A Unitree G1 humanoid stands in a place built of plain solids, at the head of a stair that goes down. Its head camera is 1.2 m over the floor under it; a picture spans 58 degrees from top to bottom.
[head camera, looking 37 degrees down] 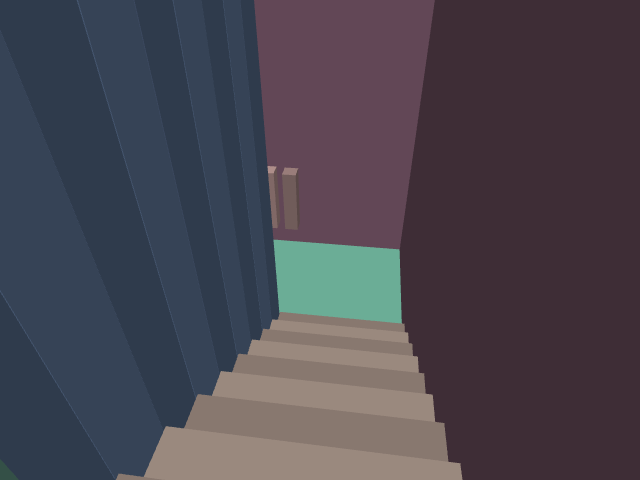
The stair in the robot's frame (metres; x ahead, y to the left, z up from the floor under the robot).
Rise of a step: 0.18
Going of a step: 0.26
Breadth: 1.10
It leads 7 degrees to the right of straight ahead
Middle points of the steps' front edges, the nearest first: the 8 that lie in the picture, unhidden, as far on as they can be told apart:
0.83 0.04 -0.36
1.08 0.01 -0.55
1.34 -0.02 -0.73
1.60 -0.06 -0.91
1.86 -0.09 -1.09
2.12 -0.12 -1.27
2.37 -0.15 -1.46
2.63 -0.19 -1.64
